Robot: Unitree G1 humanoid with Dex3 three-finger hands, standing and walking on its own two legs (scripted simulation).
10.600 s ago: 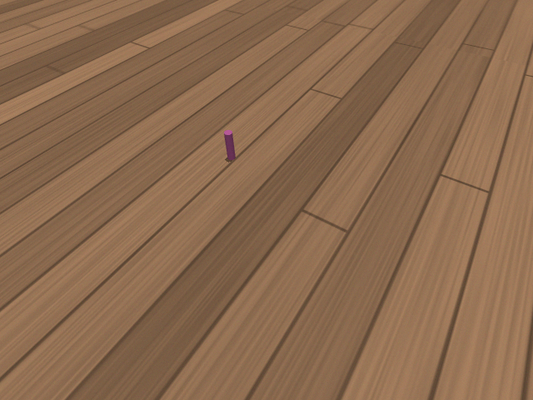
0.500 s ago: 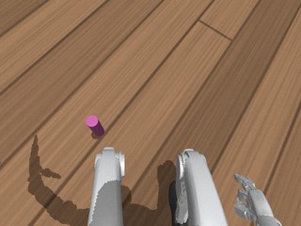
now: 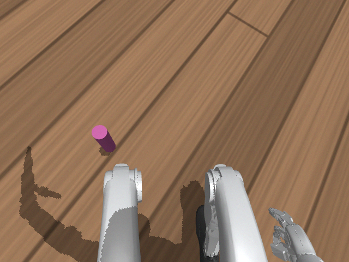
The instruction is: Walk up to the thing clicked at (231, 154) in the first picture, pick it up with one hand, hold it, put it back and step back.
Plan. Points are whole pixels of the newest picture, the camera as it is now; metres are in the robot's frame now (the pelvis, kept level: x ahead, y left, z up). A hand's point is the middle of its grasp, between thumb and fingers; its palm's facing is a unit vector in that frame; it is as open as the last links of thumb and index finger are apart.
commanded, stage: go down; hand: left
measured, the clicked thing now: (105, 140) +0.44 +0.24 -0.32
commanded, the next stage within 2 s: approach in 0.50 s
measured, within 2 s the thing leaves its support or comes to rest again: neither
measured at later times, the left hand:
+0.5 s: hand out of the picture +0.36 +0.42 -0.01, palm faces +0.22 -0.97 -0.09, open 17.4 cm
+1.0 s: hand (36, 136) +0.39 +0.37 -0.15, palm faces +0.16 -0.99 +0.05, open 17.4 cm
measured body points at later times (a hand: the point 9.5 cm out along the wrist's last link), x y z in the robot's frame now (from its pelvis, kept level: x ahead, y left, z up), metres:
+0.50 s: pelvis +0.00 +0.00 -0.02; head +0.20 +0.07 +0.38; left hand +0.35 +0.47 +0.00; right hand +0.16 -0.27 -0.12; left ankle +0.09 +0.14 -0.37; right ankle +0.10 -0.14 -0.37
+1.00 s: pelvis +0.00 +0.00 -0.08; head +0.22 +0.10 +0.30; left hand +0.38 +0.42 -0.15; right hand +0.17 -0.27 -0.16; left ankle +0.09 +0.14 -0.37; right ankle +0.10 -0.14 -0.37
